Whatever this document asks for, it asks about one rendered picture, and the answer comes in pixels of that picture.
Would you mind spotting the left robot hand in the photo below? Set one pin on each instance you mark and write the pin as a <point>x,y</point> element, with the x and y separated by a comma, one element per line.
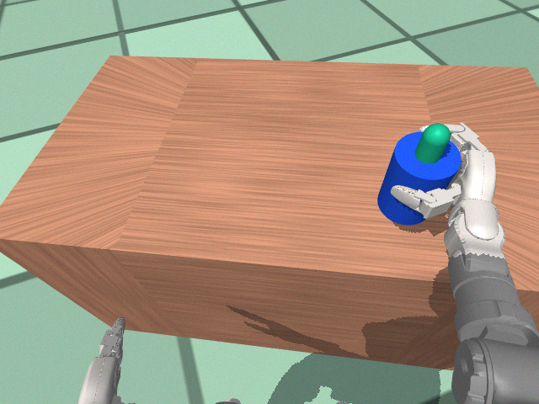
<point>103,375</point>

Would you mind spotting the bottle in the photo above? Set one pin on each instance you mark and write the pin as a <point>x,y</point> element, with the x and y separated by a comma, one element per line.
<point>421,160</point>

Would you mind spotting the right robot arm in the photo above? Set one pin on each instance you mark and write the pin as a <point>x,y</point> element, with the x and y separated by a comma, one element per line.
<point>497,361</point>

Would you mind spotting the right robot hand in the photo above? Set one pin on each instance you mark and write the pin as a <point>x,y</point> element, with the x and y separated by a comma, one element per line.
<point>475,178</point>

